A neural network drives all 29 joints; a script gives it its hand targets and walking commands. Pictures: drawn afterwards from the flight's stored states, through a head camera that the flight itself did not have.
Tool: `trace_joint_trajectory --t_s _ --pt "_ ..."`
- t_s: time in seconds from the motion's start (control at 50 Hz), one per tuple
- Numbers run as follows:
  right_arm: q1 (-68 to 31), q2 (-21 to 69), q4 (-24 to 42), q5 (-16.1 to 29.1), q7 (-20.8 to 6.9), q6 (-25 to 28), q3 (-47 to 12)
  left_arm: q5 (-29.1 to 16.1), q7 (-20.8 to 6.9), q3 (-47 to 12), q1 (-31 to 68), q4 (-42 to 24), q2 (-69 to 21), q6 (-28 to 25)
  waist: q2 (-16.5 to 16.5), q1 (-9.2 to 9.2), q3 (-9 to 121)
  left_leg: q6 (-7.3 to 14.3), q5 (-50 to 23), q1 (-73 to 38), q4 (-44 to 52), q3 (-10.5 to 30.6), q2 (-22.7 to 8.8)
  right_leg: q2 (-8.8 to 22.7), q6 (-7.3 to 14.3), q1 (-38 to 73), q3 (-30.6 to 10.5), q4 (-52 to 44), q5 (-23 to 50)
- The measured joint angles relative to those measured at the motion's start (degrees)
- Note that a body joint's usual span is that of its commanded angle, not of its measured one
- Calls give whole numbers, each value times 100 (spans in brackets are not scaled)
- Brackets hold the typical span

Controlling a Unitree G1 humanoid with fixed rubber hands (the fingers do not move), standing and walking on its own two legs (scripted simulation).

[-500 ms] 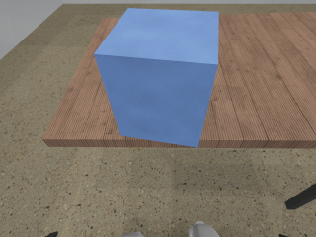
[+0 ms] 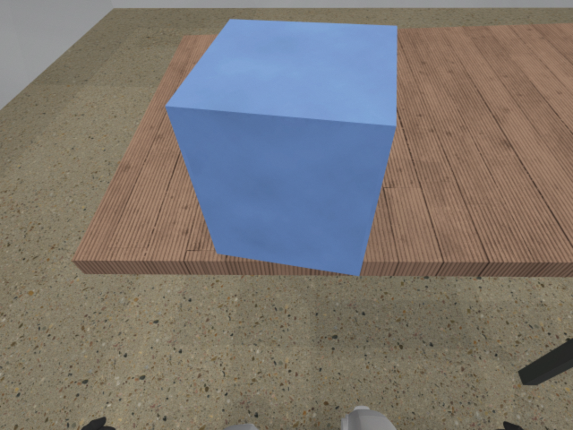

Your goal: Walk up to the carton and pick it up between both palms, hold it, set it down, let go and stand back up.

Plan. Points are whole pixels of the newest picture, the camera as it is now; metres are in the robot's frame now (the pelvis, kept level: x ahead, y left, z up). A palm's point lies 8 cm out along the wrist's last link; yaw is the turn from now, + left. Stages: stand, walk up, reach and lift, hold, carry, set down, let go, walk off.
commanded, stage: walk up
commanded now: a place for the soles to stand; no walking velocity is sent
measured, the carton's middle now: (296, 152) +0.44 +0.00 +0.17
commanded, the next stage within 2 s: reach and lift in 0.06 s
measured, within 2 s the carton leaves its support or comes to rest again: neither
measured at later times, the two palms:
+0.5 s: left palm (121, 401) +0.18 +0.24 -0.03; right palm out of the picture +0.13 -0.31 -0.06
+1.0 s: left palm (68, 426) +0.14 +0.26 +0.03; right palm out of the picture +0.13 -0.25 +0.01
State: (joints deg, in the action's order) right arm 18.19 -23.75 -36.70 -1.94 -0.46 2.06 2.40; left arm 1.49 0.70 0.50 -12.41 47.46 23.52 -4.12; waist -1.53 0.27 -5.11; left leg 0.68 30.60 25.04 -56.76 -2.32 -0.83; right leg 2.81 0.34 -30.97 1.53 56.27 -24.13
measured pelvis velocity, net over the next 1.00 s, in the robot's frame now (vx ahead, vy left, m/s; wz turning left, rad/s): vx -0.02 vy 0.00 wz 0.01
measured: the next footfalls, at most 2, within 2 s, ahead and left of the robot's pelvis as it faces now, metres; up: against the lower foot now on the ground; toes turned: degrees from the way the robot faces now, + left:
none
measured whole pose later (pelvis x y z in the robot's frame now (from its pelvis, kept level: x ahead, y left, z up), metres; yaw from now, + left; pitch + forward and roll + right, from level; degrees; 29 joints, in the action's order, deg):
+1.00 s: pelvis -0.02 +0.00 +0.05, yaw +1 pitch -13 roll -1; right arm 19.3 -15.3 -19.5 2.3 2.4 -0.4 1.8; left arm -3.0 -0.4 2.0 -14.2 16.6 17.4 14.0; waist -2.6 0.3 -7.3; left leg 1.7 18.9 3.2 -34.8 -1.6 -1.4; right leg 0.6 -0.9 -6.7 1.5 31.1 -11.5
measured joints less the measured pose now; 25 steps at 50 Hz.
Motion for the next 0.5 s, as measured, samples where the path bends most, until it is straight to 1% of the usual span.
trace_joint_trajectory --t_s 0.08,0.1,0.12,0.16,0.18,0.22,0.26,0.34,0.4,0.5 --pt "0 0 2 0 0 81 -12 0 0 0 7 6 15 22 11 1 15 34 -12 -1 0 0 19 16 26 3 1 10 -24" --pt "-95 29 -266 -177 -39 348 72 20 0 -2 62 -52 7 322 21 0 15 23 -15 9 -2 1 19 19 12 -2 1 -2 14" --pt "-281 55 -710 -334 -99 653 212 77 9 -3 162 -146 -33 783 18 0 -11 7 -17 15 -12 3 17 19 -16 -5 1 -1 27" --pt "-663 60 -1495 -472 -198 1014 517 188 13 -6 362 -412 -190 1568 -22 0 -108 -12 -18 21 -44 5 13 19 -68 -5 1 20 31" --pt "-786 60 -1718 -476 -227 1120 662 201 12 -6 434 -589 -297 1842 -55 1 -150 -16 -20 21 -51 5 12 19 -75 -5 1 25 33" --pt "-869 62 -1807 -477 -245 1292 879 201 12 -6 522 -1003 -537 2162 -136 1 -195 -25 -25 20 -51 5 8 15 -80 -4 1 24 37" --pt "-895 64 -1808 -479 -249 1448 917 201 12 -6 586 -1389 -759 2264 -194 1 -197 -34 -36 -6 -24 5 2 8 -80 18 1 5 41" --pt "-904 94 -1811 -481 -243 1529 656 201 11 -4 716 -1833 -1000 2272 -158 1 -207 -56 -130 -300 229 1 2 0 -72 280 1 -173 86" --pt "-905 201 -1742 -462 -169 1511 510 202 12 27 730 -1991 -982 2274 -34 2 -214 -91 -252 -642 534 -6 2 -11 -47 587 2 -397 155" --pt "-906 370 -1339 -315 9 1406 337 206 12 120 697 -2010 -822 2275 167 2 -224 -127 -517 -1206 1102 -21 2 -32 -20 1115 1 -875 360"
